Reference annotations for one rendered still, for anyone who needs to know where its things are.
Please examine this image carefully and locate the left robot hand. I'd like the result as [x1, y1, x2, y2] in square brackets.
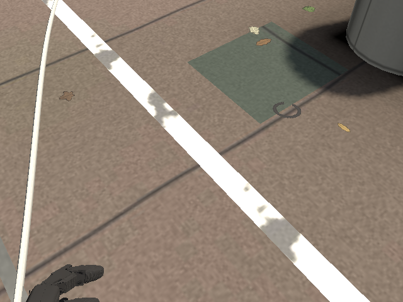
[26, 264, 104, 302]

